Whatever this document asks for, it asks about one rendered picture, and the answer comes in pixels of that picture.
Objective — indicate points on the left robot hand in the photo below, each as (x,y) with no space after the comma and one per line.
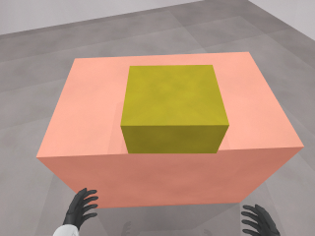
(75,214)

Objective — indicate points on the pedestal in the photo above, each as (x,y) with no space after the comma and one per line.
(84,144)

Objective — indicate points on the robot left forearm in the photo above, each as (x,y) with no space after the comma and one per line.
(66,230)

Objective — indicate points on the right robot hand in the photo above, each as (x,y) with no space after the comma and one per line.
(265,225)

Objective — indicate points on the carton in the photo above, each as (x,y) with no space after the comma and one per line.
(173,109)

